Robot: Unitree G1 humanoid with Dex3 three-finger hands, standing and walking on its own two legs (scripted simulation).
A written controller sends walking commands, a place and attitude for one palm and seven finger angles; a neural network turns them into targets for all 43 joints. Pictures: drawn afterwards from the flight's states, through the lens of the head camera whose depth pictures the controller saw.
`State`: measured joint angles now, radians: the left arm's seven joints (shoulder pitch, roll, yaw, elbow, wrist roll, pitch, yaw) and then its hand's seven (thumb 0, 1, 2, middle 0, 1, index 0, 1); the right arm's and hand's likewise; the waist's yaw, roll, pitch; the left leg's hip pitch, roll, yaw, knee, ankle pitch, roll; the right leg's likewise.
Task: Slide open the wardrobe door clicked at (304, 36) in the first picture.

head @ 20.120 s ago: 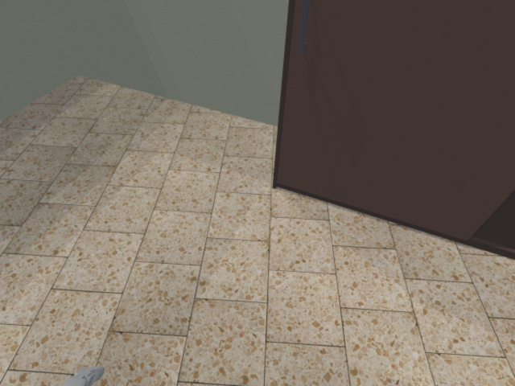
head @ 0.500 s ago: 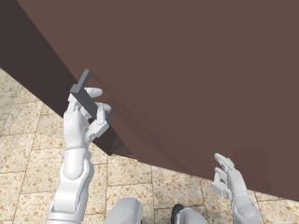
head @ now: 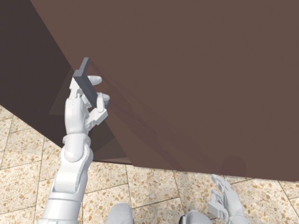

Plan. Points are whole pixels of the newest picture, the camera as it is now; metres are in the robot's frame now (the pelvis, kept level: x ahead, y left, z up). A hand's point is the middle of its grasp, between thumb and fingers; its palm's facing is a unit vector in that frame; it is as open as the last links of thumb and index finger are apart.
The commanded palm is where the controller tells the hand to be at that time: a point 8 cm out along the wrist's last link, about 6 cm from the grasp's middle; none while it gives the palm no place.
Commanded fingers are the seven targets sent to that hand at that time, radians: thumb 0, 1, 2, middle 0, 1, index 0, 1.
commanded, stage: step sideways, sliding the door along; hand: left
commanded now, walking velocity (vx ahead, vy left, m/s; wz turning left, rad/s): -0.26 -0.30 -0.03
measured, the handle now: (96, 92) +0.39 +0.19 +0.11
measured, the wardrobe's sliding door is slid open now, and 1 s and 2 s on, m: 0.35 0.45 0.45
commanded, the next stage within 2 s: stop walking and hold the door there in 0.72 s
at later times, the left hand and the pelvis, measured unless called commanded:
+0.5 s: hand (147, 109) +0.34 +0.05 +0.12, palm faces +0.37 -0.92 -0.08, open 6.3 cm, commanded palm +0.31 +0.02 +0.12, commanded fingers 0.00 0.90 0.90 -0.45 -1.40 -0.45 -1.40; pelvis -0.05 -0.17 +0.00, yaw -1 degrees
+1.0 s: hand (144, 109) +0.35 +0.06 +0.11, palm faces +0.58 -0.73 -0.37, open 6.5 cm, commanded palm +0.31 +0.08 +0.10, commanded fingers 0.00 0.90 0.90 -0.45 -1.40 -0.45 -1.40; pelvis +0.01 -0.31 +0.00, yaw -3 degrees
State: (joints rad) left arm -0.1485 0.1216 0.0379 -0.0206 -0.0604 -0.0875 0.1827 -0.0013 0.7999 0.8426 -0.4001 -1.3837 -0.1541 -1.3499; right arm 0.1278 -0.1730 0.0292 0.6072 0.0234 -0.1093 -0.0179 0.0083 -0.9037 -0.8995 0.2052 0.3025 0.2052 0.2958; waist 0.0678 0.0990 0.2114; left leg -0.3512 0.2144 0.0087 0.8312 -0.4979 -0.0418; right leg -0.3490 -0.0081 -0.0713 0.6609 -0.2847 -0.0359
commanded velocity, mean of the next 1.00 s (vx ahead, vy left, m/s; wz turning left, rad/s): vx -0.14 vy -0.18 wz -0.02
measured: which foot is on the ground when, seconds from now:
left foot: up 0.00-0.12, down 0.14-0.50, up 0.52-0.64, down 0.66-0.96, up 0.98-1.00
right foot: down 0.00-0.16, up 0.18-0.46, down 0.48-0.66, up 0.68-0.94, down 0.96-1.00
